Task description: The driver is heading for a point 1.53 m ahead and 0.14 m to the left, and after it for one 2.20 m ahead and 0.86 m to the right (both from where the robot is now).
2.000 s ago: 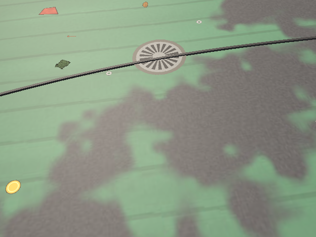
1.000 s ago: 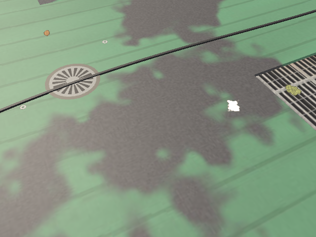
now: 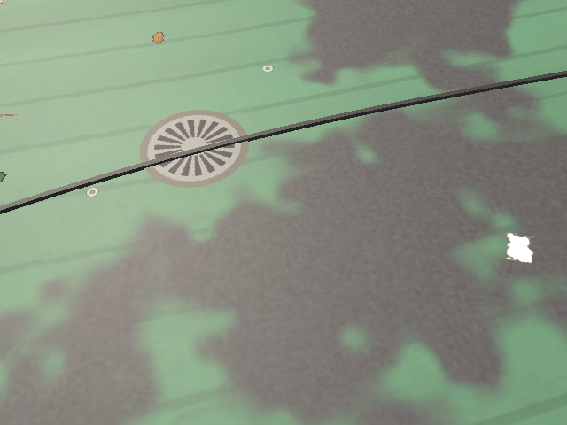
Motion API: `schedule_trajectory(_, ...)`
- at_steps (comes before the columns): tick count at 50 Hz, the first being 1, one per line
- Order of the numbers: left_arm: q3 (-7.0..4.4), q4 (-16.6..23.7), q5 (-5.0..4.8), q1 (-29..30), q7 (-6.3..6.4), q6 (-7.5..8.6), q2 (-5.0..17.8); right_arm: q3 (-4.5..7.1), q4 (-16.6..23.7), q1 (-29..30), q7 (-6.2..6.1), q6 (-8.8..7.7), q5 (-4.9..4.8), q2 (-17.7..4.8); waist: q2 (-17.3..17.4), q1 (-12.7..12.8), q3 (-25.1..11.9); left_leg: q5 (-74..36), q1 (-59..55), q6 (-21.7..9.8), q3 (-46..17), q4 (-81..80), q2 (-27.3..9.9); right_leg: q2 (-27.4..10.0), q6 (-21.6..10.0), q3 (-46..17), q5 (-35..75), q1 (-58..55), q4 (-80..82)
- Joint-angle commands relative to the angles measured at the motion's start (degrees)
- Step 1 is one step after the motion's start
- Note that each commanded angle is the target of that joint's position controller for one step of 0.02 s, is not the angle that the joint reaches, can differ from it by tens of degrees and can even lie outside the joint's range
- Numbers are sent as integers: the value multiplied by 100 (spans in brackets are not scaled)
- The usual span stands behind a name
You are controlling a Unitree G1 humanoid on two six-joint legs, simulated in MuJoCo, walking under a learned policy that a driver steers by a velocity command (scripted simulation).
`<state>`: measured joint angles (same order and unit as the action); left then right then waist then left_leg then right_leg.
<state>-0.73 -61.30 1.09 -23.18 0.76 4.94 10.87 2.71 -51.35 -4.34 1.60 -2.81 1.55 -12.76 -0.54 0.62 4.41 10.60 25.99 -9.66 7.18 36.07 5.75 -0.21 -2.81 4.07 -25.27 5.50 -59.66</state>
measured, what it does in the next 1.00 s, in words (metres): walks ahead, turning left: right foot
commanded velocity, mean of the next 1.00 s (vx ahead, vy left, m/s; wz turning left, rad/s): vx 0.49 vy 0.00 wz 0.30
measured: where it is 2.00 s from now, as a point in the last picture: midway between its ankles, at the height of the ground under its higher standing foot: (243, 303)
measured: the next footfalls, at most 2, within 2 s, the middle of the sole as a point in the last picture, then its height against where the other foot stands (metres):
right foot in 0.50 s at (326, 404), level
left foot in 1.02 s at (217, 323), level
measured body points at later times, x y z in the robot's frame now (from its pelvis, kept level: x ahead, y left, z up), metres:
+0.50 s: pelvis +0.30 -0.01 +0.01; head +0.34 +0.01 +0.46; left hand +0.49 +0.26 -0.08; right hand +0.29 -0.29 -0.12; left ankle +0.10 +0.03 -0.71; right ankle +0.45 -0.07 -0.71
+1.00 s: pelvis +0.55 +0.07 +0.02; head +0.58 +0.08 +0.47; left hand +0.41 +0.27 -0.12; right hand +0.83 -0.06 -0.07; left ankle +0.65 +0.19 -0.70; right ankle +0.45 -0.07 -0.71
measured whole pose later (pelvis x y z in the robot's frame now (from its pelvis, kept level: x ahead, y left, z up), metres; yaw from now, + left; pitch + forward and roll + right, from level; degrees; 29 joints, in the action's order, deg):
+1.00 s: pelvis +0.55 +0.07 +0.02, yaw +18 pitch +1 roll -2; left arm -1.7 -57.1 0.9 -26.9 -0.2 4.8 12.0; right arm 0.3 -44.3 0.5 1.8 -2.8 1.9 -12.0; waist 1.1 4.9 2.4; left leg 6.8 28.2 -4.0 3.4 31.0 -1.2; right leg 3.2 -2.2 2.1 -19.7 -4.3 -14.1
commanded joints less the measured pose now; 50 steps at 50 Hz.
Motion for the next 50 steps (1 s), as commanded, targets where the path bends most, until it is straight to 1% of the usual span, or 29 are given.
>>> schedule_trajectory(1,-196,866,-10,531,-89,236,911,326,-149,-1168,-64,65,-130,-1036,86,-408,-617,756,-2963,-1191,-3937,-2337,-2244,-257,-105,-744,811,3531,-2090)
schedule_trajectory(2,-202,872,13,589,-74,235,832,273,-129,-980,-74,31,-99,-814,-261,-161,-283,31,-2256,-976,-3436,-2434,-1987,-436,-60,-736,983,3193,-1627)
schedule_trajectory(3,-199,923,93,569,-67,144,769,225,-127,-909,-106,-10,-112,-681,-287,32,-191,-593,-1749,-847,-3016,-2453,-1717,-529,43,-757,956,2830,-1306)
schedule_trajectory(4,-184,943,151,488,-82,25,671,195,-132,-920,-123,-59,-119,-629,-179,142,-254,-978,-1490,-776,-2703,-2467,-1557,-581,142,-753,913,2555,-1037)
schedule_trajectory(6,-178,1065,189,588,-105,-146,578,212,-171,-1151,-135,-156,-151,-746,-50,183,-271,-1467,-1286,-753,-2372,-2472,-1344,-588,308,-616,934,2520,-614)
schedule_trajectory(8,-184,1304,199,1085,-127,-222,606,241,-176,-1396,-150,-167,-168,-883,79,71,-150,-1444,-1260,-641,-2270,-2565,-1191,-604,453,-489,1368,2832,-95)
schedule_trajectory(10,-196,1559,180,1695,-146,-251,667,239,-187,-1721,-152,-135,-172,-871,193,-151,-52,-1572,-1470,-435,-2323,-2582,-1118,-581,551,-417,1880,3208,476)
schedule_trajectory(13,-179,1826,150,2305,-188,-257,677,241,-187,-2160,-169,-87,-155,-870,310,-422,-140,-2060,-2042,-185,-2402,-2381,-1070,-439,580,-409,2421,3499,1134)
schedule_trajectory(19,-61,2301,83,3242,-251,-180,661,230,-162,-2656,-274,-44,-63,-882,481,-731,-123,-2935,-3023,-211,-2616,-1967,-1184,-103,431,-304,2425,3576,2272)
schedule_trajectory(20,-49,2354,70,3269,-256,-149,668,223,-165,-2665,-297,-54,-49,-875,513,-714,-114,-3104,-3083,-185,-2624,-1914,-1242,-65,347,-291,2422,3366,2505)
schedule_trajectory(21,-52,2349,65,3120,-252,-120,699,216,-151,-2583,-322,-71,-49,-884,546,-602,-131,-3309,-3037,-110,-2609,-1847,-1287,-23,241,-306,2389,2942,2771)
schedule_trajectory(22,-84,2254,60,2738,-229,-93,777,215,-117,-2403,-331,-99,-53,-935,586,-386,-234,-3860,-2891,8,-2523,-1643,-1283,92,109,-282,2230,2256,2996)
schedule_trajectory(23,-156,2081,56,2176,-179,-61,941,228,-106,-2311,-316,-133,-47,-1026,616,-158,-491,-4643,-2866,105,-2473,-1152,-1246,266,-20,-232,1986,1516,3068)
schedule_trajectory(24,-228,1844,39,1341,-114,-3,1088,233,-108,-2201,-270,-170,-56,-1088,484,257,-895,-4820,-2759,203,-2273,-238,-1057,276,-178,-208,2155,554,3423)
schedule_trajectory(25,-308,1700,128,467,-20,61,1331,196,-16,-2161,-217,-220,-88,-950,293,620,-1486,-3566,-1960,263,-2167,983,-845,-450,-402,-899,1824,-824,3374)
schedule_trajectory(26,-470,1642,274,-118,19,32,1937,84,59,-2930,-189,-215,-320,-358,-1047,410,-2416,-136,-318,537,-1536,3073,-18,-2165,-1179,-3443,1682,-2528,3386)
schedule_trajectory(27,-485,1526,117,12,-67,-72,1698,140,-42,-3100,-229,-178,-195,-751,-1066,266,-2411,1861,406,501,-1432,3815,129,-2441,-1458,-4840,1281,-2283,4105)
schedule_trajectory(28,-393,1632,22,614,-97,-88,1235,163,-14,-2571,-227,-138,-56,-850,-381,84,-1288,1314,712,495,-1489,3969,-218,-2168,-1353,-4105,696,-1280,4296)
schedule_trajectory(29,-309,1669,23,981,-123,-63,878,130,103,-2049,-183,-148,-2,-766,47,66,-721,936,719,498,-1468,3679,-402,-1871,-1206,-3316,953,-540,4467)
schedule_trajectory(30,-268,1610,59,1040,-116,-34,764,127,182,-1821,-140,-129,4,-699,-30,-20,-445,814,654,494,-1419,3412,-546,-1594,-1047,-2746,1459,-128,4613)
schedule_trajectory(31,-240,1491,43,960,-100,0,709,126,235,-1760,-91,-76,63,-676,-213,-125,-339,776,520,525,-1372,3189,-645,-1373,-940,-2323,1898,170,4719)
schedule_trajectory(33,-237,1301,-2,699,-130,104,719,90,215,-1838,-32,9,93,-525,-374,-227,-419,720,370,587,-1258,2946,-666,-1218,-913,-1919,2575,282,4820)
schedule_trajectory(35,-260,1165,-48,498,-153,170,801,64,299,-1604,10,51,112,-461,-382,-258,-366,519,643,657,-1097,2697,-775,-1178,-971,-1642,2792,253,4991)
schedule_trajectory(38,-260,1018,-57,214,-153,153,809,-3,603,-724,57,54,107,-413,-338,-114,-133,-109,1113,802,-795,1928,-1010,-1036,-955,-1286,2910,197,5266)
schedule_trajectory(41,-258,883,-77,-71,-155,130,843,-112,837,25,86,22,59,-263,-362,71,-76,-721,865,870,-507,808,-984,-834,-802,-903,3375,165,5254)
schedule_trajectory(45,-272,709,-44,-463,-121,96,965,-151,1007,620,53,-1,6,-322,-387,257,-59,-845,618,779,-351,-9,-830,-1025,-752,-876,3778,-351,5055)
schedule_trajectory(48,-284,616,-2,-491,-68,42,1031,-114,1057,654,7,-43,14,-433,-413,158,-61,-347,357,568,-348,-385,-707,-1243,-696,-909,4461,-816,4646)
schedule_trajectory(49,-291,602,-2,-437,-51,25,1067,-81,973,388,-24,-68,29,-487,-423,14,-190,-147,-67,476,-311,-559,-572,-1232,-631,-845,5105,-881,4275)
schedule_trajectory(50,-285,574,-28,-427,-47,-1,1066,-27,776,-191,-66,-116,61,-562,-329,-240,-476,-183,-894,365,-270,-904,-412,-1111,-555,-781,5609,-787,3538)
